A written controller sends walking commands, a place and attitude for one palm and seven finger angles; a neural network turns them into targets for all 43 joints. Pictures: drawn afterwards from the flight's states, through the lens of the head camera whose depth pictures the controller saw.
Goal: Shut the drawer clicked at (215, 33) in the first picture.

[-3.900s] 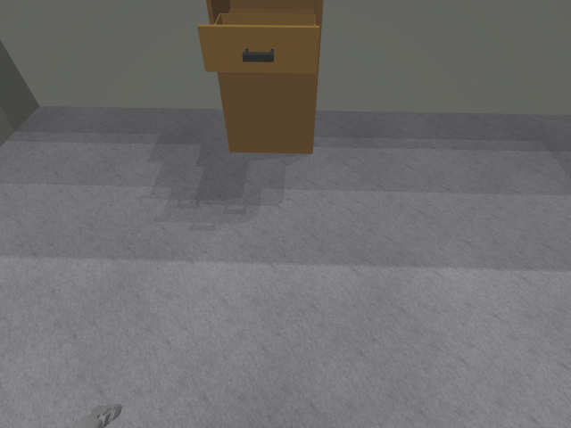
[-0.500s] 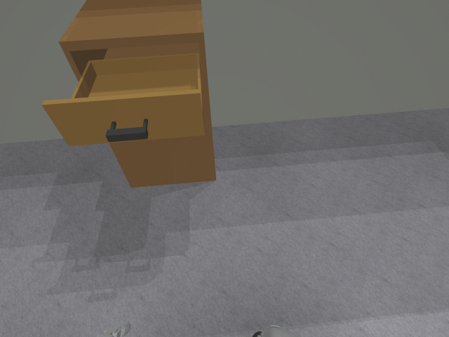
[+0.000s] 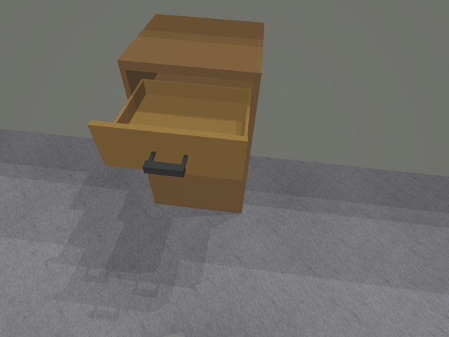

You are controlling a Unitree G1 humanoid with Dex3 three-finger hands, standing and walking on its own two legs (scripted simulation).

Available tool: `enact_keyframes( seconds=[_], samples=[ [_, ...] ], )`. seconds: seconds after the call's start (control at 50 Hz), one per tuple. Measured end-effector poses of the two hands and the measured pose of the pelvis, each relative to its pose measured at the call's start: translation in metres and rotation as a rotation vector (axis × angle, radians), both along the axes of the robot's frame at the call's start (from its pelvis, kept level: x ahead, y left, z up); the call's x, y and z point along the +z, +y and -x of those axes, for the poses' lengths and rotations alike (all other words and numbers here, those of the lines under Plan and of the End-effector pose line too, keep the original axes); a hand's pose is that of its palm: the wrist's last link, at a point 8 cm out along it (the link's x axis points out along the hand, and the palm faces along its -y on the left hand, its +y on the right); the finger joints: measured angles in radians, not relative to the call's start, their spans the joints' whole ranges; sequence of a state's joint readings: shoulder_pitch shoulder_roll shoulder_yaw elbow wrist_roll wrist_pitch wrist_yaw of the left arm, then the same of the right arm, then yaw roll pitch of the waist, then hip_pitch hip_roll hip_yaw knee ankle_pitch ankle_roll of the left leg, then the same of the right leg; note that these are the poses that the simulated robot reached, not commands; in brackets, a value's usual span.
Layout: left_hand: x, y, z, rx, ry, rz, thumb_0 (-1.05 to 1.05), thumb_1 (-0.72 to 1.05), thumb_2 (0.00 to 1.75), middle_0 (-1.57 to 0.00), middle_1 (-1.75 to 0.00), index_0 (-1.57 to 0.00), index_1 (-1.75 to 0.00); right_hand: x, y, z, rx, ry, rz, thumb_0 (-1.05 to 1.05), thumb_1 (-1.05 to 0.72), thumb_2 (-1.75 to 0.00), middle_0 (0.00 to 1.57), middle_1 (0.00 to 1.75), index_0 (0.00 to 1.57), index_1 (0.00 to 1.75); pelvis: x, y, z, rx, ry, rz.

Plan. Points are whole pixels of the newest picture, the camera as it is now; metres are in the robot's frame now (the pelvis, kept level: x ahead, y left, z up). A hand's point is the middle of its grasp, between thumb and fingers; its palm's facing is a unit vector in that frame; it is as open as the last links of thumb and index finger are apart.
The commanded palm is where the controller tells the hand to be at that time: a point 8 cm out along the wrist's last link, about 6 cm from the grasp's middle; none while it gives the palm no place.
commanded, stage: take the last steps up to it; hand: left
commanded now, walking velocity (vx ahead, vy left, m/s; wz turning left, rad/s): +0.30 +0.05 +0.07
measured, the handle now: (166, 162) +0.55 +0.22 -0.07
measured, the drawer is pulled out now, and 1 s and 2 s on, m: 0.29 0.29 0.29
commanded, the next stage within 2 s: come to a stop and stand still in 0.60 s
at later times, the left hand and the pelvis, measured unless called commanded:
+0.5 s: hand (132, 297) +0.22 +0.23 -0.17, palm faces +0.03 -0.98 -0.19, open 7.4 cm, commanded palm none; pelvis +0.14 +0.05 +0.00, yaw -1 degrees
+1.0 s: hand (155, 282) +0.26 +0.19 -0.17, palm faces +0.06 -0.97 -0.25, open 7.3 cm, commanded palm none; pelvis +0.21 +0.00 -0.01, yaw -1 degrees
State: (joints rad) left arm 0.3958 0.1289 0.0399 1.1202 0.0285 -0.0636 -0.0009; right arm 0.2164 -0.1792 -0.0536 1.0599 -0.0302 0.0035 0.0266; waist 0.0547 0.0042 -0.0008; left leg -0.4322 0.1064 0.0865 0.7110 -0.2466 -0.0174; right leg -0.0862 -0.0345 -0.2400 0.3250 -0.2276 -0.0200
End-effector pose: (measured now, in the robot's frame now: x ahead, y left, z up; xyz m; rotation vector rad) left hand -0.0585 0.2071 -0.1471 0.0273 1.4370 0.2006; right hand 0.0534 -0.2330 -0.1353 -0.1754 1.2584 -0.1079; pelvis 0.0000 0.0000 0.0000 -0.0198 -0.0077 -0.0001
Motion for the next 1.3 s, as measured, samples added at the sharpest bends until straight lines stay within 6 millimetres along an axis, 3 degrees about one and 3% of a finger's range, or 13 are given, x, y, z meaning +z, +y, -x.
enact_keyframes(
  seconds=[0.1, 0.18, 0.3, 0.4, 0.54, 0.66, 0.74, 0.84, 0.92, 1.0, 1.14, 1.2, 1.3],
  samples=[
    [-0.013, 0.021, 0.014, 0.062, 0.128, 0.036, 0.00, 0.90, 0.90, -0.20, -0.30, -0.20, -0.30, -0.001, 0.034, -0.064, 0.070, -0.070, 0.024, 0.00, -0.91, -0.90, 0.20, 0.30, 0.20, 0.30, -0.012, 0.029, -0.034, 0.020, 0.002, 0.010],
    [-0.013, 0.045, -0.010, 0.028, 0.169, 0.032, 0.01, 0.90, 0.90, -0.20, -0.30, -0.20, -0.30, 0.001, 0.057, -0.083, 0.039, -0.109, 0.025, 0.00, -0.91, -0.90, 0.20, 0.30, 0.20, 0.30, -0.011, 0.046, -0.054, 0.003, -0.014, -0.006],
    [-0.007, 0.078, -0.106, -0.037, 0.019, -0.020, 0.01, 0.91, 0.90, -0.19, -0.30, -0.19, -0.30, 0.006, 0.059, -0.073, -0.035, -0.049, 0.051, -0.02, -0.95, -0.90, 0.20, 0.30, 0.20, 0.30, -0.002, 0.058, -0.085, -0.007, -0.019, -0.024],
    [-0.001, 0.085, -0.194, -0.070, -0.135, -0.052, 0.00, 0.91, 0.90, -0.19, -0.30, -0.19, -0.30, -0.002, 0.068, -0.047, -0.072, 0.085, 0.017, -0.01, -0.93, -0.90, 0.20, 0.30, 0.20, 0.30, -0.001, 0.056, -0.112, -0.001, -0.022, -0.036],
    [0.009, 0.062, -0.299, -0.163, -0.252, -0.070, 0.00, 0.91, 0.90, -0.19, -0.30, -0.19, -0.30, -0.016, 0.075, -0.022, -0.156, 0.242, -0.058, 0.00, -0.91, -0.90, 0.20, 0.30, 0.20, 0.30, -0.006, 0.041, -0.153, -0.014, -0.025, -0.051],
    [0.004, 0.025, -0.364, -0.219, -0.317, -0.088, 0.00, 0.91, 0.90, -0.19, -0.30, -0.19, -0.30, -0.036, 0.060, -0.027, -0.203, 0.348, -0.112, 0.00, -0.91, -0.90, 0.20, 0.30, 0.20, 0.30, -0.023, 0.011, -0.193, -0.026, -0.026, -0.050],
    [0.006, 0.009, -0.360, -0.176, -0.298, -0.076, 0.00, 0.90, 0.90, -0.19, -0.30, -0.20, -0.30, -0.034, 0.036, -0.067, -0.180, 0.313, -0.093, 0.00, -0.91, -0.90, 0.20, 0.30, 0.20, 0.30, -0.017, -0.001, -0.208, -0.013, -0.036, -0.040],
    [0.016, 0.015, -0.347, -0.134, -0.242, -0.127, -0.02, 0.95, 0.90, -0.20, -0.30, -0.20, -0.30, -0.028, 0.012, -0.134, -0.140, 0.182, -0.053, 0.00, -0.91, -0.90, 0.20, 0.30, 0.20, 0.30, -0.007, -0.008, -0.218, -0.014, -0.020, -0.039],
    [0.016, 0.020, -0.330, -0.124, -0.182, -0.133, -0.02, 0.93, 0.90, -0.20, -0.30, -0.20, -0.30, -0.027, 0.004, -0.177, -0.110, 0.100, -0.041, 0.00, -0.91, -0.90, 0.20, 0.30, 0.20, 0.30, -0.006, -0.005, -0.217, -0.019, -0.014, -0.042],
    [0.014, 0.029, -0.309, -0.094, -0.142, -0.130, -0.01, 0.92, 0.90, -0.20, -0.30, -0.20, -0.30, -0.024, 0.006, -0.204, -0.070, 0.044, -0.027, 0.00, -0.91, -0.90, 0.20, 0.30, 0.20, 0.30, -0.005, 0.004, -0.211, -0.018, -0.014, -0.047],
    [-0.001, 0.057, -0.270, -0.050, -0.094, -0.101, 0.00, 0.90, 0.90, -0.20, -0.30, -0.20, -0.30, -0.012, 0.027, -0.217, -0.022, -0.028, 0.010, 0.00, -0.91, -0.90, 0.20, 0.30, 0.20, 0.30, -0.009, 0.028, -0.197, -0.016, -0.008, -0.035],
    [-0.011, 0.070, -0.256, -0.035, -0.067, -0.080, 0.00, 0.90, 0.90, -0.20, -0.30, -0.20, -0.30, -0.008, 0.043, -0.204, -0.016, -0.027, 0.025, 0.00, -0.91, -0.90, 0.20, 0.30, 0.20, 0.30, -0.011, 0.039, -0.191, -0.010, -0.017, -0.033],
    [-0.008, 0.078, -0.237, -0.036, -0.031, -0.061, 0.00, 0.90, 0.90, -0.20, -0.30, -0.20, -0.30, -0.001, 0.055, -0.181, -0.018, 0.022, 0.045, 0.00, -0.93, -0.90, 0.20, 0.30, 0.20, 0.30, -0.004, 0.050, -0.186, -0.010, -0.015, -0.032]
  ],
)
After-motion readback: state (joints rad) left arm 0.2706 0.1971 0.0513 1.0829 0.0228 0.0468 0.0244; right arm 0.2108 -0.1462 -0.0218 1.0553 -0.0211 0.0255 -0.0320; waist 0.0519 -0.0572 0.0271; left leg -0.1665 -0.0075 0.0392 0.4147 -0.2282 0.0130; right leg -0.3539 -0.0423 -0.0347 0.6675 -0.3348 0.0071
